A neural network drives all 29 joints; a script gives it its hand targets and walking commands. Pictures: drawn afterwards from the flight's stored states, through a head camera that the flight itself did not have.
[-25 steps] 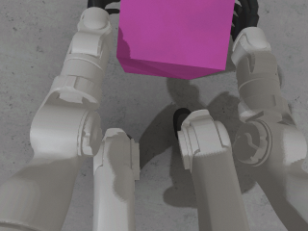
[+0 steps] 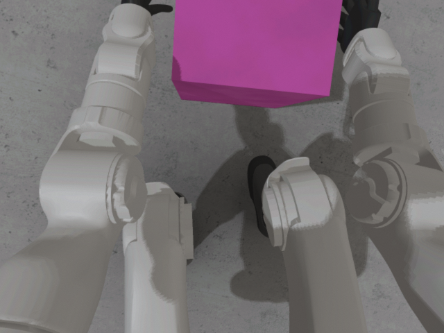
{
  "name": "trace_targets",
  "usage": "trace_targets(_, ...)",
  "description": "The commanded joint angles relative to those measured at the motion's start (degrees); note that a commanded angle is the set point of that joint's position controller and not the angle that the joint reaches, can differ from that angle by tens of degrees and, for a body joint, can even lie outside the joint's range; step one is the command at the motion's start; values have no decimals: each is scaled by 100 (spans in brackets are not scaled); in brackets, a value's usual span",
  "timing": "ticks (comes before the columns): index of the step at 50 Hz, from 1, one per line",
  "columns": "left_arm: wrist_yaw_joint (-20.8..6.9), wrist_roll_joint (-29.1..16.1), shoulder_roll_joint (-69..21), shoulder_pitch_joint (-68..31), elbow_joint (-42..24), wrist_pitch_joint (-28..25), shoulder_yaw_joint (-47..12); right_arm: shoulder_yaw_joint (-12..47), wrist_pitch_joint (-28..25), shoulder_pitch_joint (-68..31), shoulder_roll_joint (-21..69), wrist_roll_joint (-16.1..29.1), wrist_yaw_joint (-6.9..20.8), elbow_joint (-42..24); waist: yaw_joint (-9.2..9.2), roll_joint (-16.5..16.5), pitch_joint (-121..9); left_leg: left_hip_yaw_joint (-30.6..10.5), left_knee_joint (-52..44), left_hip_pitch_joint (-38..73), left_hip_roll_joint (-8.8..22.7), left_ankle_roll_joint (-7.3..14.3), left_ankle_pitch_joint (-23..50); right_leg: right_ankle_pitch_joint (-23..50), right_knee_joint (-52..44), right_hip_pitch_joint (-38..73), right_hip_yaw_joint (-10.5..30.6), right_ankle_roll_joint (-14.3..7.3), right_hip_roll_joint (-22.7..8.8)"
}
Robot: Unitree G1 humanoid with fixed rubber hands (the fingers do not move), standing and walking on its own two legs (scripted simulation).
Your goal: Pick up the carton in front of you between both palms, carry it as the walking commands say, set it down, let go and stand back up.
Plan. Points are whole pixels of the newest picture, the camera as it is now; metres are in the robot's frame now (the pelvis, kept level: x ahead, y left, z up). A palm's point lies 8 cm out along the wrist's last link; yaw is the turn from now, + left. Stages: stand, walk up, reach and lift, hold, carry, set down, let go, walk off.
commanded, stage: set down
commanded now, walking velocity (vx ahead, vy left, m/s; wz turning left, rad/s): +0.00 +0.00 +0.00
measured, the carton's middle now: (243, 38) +0.51 -0.10 -0.25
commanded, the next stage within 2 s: let go in 1.46 s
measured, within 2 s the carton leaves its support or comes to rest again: neither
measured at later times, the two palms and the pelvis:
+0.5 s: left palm (107, 1) +0.57 +0.09 -0.18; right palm (376, 46) +0.46 -0.30 -0.19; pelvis -0.01 -0.01 -0.01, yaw +0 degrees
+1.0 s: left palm out of the picture +0.57 +0.08 -0.02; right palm out of the picture +0.47 -0.29 -0.02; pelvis +0.01 -0.01 +0.10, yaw -1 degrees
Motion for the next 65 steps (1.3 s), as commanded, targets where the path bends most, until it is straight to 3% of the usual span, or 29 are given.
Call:
trace_targets(1, -908, -267, -3235, -1696, 142, -42, -951, 1001, -112, -2288, 2717, 103, 789, 37, -484, 637, -4106, 125, -1456, 933, 95, 253, 869, 1222, -390, 2742, -557, -233, 251)
trace_targets(2, -872, -236, -3181, -1729, 233, -61, -898, 824, -177, -2177, 2557, 25, 700, 152, -173, 694, -4154, 64, -1569, 1223, 75, 264, 955, 1144, -400, 2503, -542, -193, 234)
trace_targets(3, -858, -71, -2735, -1734, 34, -132, -699, 1127, -212, -2095, 2381, 23, 697, 19, -377, 523, -4087, 183, -1424, 1184, 82, 207, 1027, 1170, -409, 2488, -570, -212, 336)
trace_targets(4, -751, -163, -2357, -1907, -161, -147, -874, 833, -193, -2103, 2197, 85, 629, 299, 75, 782, -4162, 117, -1365, 1437, 222, 192, 1181, 1252, -306, 2469, -474, -156, 164)
trace_targets(8, -195, -449, -242, -1432, -380, -370, -898, 63, -592, -949, 57, 30, 27, 662, -460, 696, -4457, 90, -1381, 1533, 322, 91, 1364, 1571, -341, 3001, -538, -89, 69)
trace_targets(11, 257, -812, 1264, -1599, -329, -433, -635, 230, -929, -1202, -1383, 693, -467, 253, -249, 529, -5115, 133, -1192, 1981, 461, 1, 1487, 1561, -311, 3126, -531, -101, -23)
trace_targets(16, 249, -1478, 1295, -1958, -573, -434, -1604, 949, -1075, -1308, -1460, 1679, -506, 671, -453, 1161, -5444, 49, -1067, 2576, 651, 1, 1576, 1891, -262, 3192, -431, -217, -169)
trace_targets(22, 184, -2101, 1407, -1984, -1439, -302, -1854, 1018, -1116, -1105, -2069, 1885, -518, 77, -933, 984, -7024, 250, -973, 3435, 669, -159, 1766, 2570, -325, 4522, -591, -214, -309)
trace_targets(23, 209, -1979, 1575, -1537, -1329, -293, -1606, 1333, -1017, -960, -1946, 2083, -572, -203, -562, 773, -7595, 394, -834, 3593, 595, -109, 1895, 2628, -395, 4749, -506, -203, -181)
trace_targets(24, 230, -1998, 1486, -1602, -2025, -236, -1646, 1000, -1045, -1238, -2162, 1757, -628, -1099, -802, 727, -8125, 306, -902, 3459, 620, -97, 1948, 2971, -294, 5563, -592, -152, -265)
trace_targets(26, 215, -1920, 1593, -1252, -1492, -55, -1504, 1369, -841, -1032, -1824, 1945, -630, -1110, -405, 343, -7735, 454, -1152, 3263, 509, 4, 1564, 2630, -550, 5486, -650, -114, -148)
trace_targets(27, 233, -1755, 1653, -1121, -1460, 1, -1348, 1256, -739, -426, -1620, 1944, -639, -832, -723, 367, -7775, 488, -1292, 3069, 504, 13, 1344, 2687, -685, 5758, -682, -158, -175)
trace_targets(31, 313, -1379, 1710, -1213, -2158, 112, -978, 1431, -395, -609, -1611, 2056, -669, -1764, -94, 401, -8258, 565, -1583, 3507, 462, 137, 1120, 2092, -1005, 5793, -569, -65, -19)
trace_targets(32, 307, -1672, 1743, -1521, -1866, 163, -1005, 1539, -319, -586, -1531, 2108, -720, -1554, -529, 173, -7712, 555, -1635, 3113, 465, 136, 813, 1827, -1188, 5693, -620, -136, 68)
trace_targets(33, 269, -1470, 1705, -1024, -1228, 222, -961, 1919, -239, -611, -1234, 2120, -703, -1159, 32, -32, -6909, 650, -1797, 2547, 488, 218, 537, 1433, -1200, 5716, -599, -55, -23)
trace_targets(35, 173, -1440, 1489, -1121, -1328, 162, -834, 1526, -198, -337, -1087, 1844, -712, -766, -362, 108, -6087, 606, -2044, 2102, 482, 136, 184, 1064, -1599, 5191, -563, -113, 58)
trace_targets(43, 95, -1081, 1686, -349, -727, 92, -346, 1588, -176, -113, -868, 1619, -755, -1512, -60, -171, -7260, 602, -2803, 2777, 454, 220, 757, 1702, -2282, 6047, -517, -26, 164)
trace_targets(44, 93, -975, 1482, -565, -834, 137, -445, 1216, -193, -91, -789, 1325, -777, -1510, -343, -156, -6948, 584, -2997, 2648, 346, 220, 609, 1609, -2431, 5815, -740, 55, 133)
trace_targets(45, 66, -1207, 1147, -699, -959, 214, -737, 935, -149, -42, -1065, 1281, -797, -1584, -530, 581, -7312, 628, -3148, 3321, 290, 103, 771, 1790, -2631, 5878, -763, -22, 227)
trace_targets(49, 83, -942, 1284, -608, -1890, 213, -460, 1223, -107, 119, -904, 1519, -718, -2347, -229, 598, -7809, 526, -3507, 3933, 380, 115, 1491, 2380, -2888, 5995, -660, -105, 241)
trace_targets(51, 89, -1002, 1312, -433, -2135, 250, -492, 982, -138, 381, -1258, 1554, -608, -2273, -325, 715, -8094, 514, -3746, 4205, 320, 77, 1701, 2551, -2865, 5912, -909, -88, 190)
trace_targets(52, 96, -902, 1332, -572, -2305, 233, -575, 894, -169, 662, -1127, 1380, -602, -2028, -744, 610, -8253, 536, -3769, 4340, 312, 19, 1661, 2695, -3114, 6106, -885, -91, 311)
trace_targets(55, 24, -850, 1103, 126, -1723, 236, -515, 1116, -181, 987, -748, 1385, -444, -1819, -217, 670, -7426, 413, -4046, 4253, 363, 15, 2001, 2695, -3106, 5528, -952, -23, 133)
trace_targets(60, 44, -735, 1006, 658, -2073, 187, -368, 918, -216, 1489, -693, 1351, -311, -2213, -248, 790, -8079, 287, -4502, 5355, 383, -30, 3049, 3355, -3886, 5897, -775, -70, 276)
trace_targets(61, 54, -432, 1044, 685, -2257, 166, -171, 821, -133, 1424, -725, 1242, -311, -2162, 42, 896, -7883, 379, -4559, 5115, 320, -38, 2895, 3331, -3898, 6157, -720, -67, 277)
trace_targets(62, 10, -800, 927, 379, -2563, 206, -400, 815, -146, 1356, -985, 1225, -255, -2433, -551, 487, -8223, 282, -4785, 5344, 386, -53, 2682, 3288, -4001, 6554, -855, -40, 276)
trace_targets(63, -11, -728, 1099, 316, -2462, 239, -230, 840, -146, 1055, -922, 1163, -299, -2500, -221, 569, -7979, 451, -4849, 5025, 350, -26, 2324, 3350, -4298, 6854, -579, -93, 251)
trace_targets(64, -66, -927, 789, 391, -2355, 280, -684, 686, -104, 1414, -943, 960, -241, -1847, -650, 526, -7855, 335, -5102, 5060, 369, -64, 2224, 3255, -4205, 6812, -801, -61, 306)
trace_targets(65, -62, -669, 892, 742, -2196, 229, -315, 719, -150, 1450, -908, 1071, -248, -2204, -346, 661, -7262, 446, -5225, 4895, 314, -38, 2108, 3176, -4454, 6741, -737, -130, 237)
